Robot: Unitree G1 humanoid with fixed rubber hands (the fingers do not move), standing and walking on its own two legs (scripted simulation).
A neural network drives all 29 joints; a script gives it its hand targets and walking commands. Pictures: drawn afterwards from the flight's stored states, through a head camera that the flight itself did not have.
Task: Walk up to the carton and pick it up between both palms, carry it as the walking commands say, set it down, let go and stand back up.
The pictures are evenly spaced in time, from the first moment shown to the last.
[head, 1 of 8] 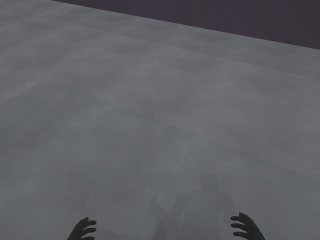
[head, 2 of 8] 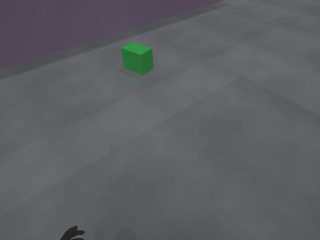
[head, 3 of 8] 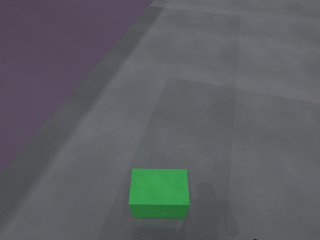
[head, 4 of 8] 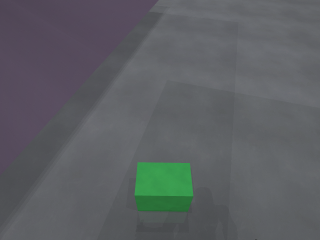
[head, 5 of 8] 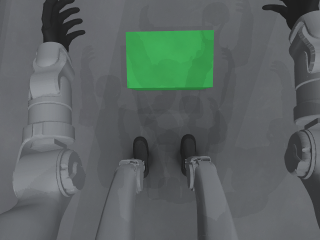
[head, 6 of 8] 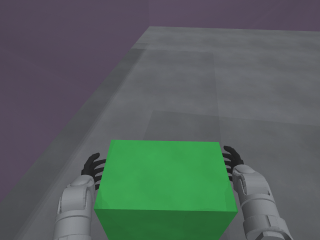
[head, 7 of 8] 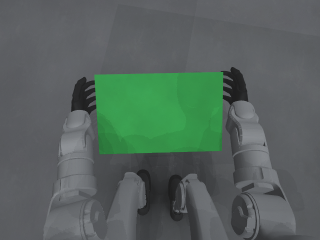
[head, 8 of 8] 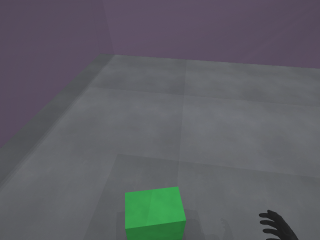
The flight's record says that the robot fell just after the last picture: no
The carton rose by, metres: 0.65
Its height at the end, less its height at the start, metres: +0.00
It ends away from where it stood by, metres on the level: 1.97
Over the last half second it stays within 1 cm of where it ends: yes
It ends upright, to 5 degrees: yes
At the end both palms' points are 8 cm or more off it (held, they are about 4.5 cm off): yes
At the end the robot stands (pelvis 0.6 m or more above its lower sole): yes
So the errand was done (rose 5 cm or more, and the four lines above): yes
